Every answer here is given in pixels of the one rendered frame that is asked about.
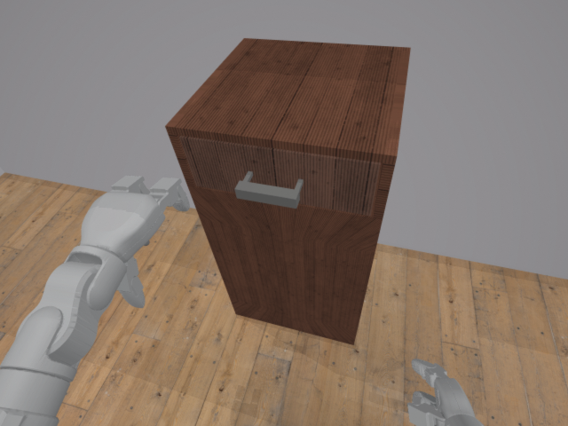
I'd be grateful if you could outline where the robot left forearm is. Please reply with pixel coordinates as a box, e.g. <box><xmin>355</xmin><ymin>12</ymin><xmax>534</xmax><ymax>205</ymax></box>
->
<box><xmin>0</xmin><ymin>245</ymin><xmax>127</xmax><ymax>426</ymax></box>

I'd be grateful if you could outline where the drawer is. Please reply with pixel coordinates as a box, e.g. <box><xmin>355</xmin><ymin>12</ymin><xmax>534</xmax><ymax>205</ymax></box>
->
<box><xmin>179</xmin><ymin>136</ymin><xmax>381</xmax><ymax>216</ymax></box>

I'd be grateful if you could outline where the robot left hand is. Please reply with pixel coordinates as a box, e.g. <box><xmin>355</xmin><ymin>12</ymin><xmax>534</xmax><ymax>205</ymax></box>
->
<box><xmin>80</xmin><ymin>176</ymin><xmax>190</xmax><ymax>308</ymax></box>

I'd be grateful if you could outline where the robot right hand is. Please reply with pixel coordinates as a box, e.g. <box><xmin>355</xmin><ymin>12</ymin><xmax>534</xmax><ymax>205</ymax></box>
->
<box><xmin>407</xmin><ymin>359</ymin><xmax>476</xmax><ymax>426</ymax></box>

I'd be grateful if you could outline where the cabinet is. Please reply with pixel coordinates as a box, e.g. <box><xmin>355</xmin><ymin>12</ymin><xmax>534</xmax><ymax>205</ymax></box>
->
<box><xmin>165</xmin><ymin>38</ymin><xmax>411</xmax><ymax>345</ymax></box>

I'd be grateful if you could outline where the handle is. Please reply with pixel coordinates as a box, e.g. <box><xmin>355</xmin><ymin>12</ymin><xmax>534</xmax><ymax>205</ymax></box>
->
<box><xmin>234</xmin><ymin>171</ymin><xmax>304</xmax><ymax>209</ymax></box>

